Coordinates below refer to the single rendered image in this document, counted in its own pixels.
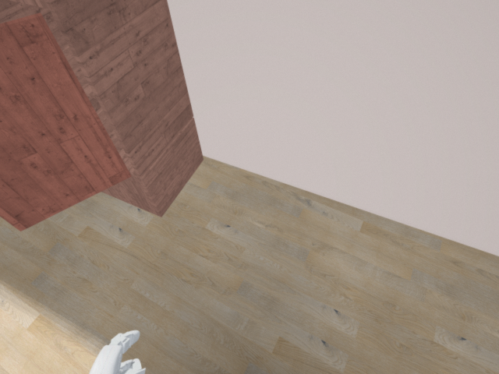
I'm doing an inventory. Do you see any cupboard door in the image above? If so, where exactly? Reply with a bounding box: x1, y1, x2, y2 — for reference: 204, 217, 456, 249
0, 13, 132, 231

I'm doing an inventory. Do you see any robot left hand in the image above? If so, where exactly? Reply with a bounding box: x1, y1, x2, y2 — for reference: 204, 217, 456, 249
89, 330, 146, 374

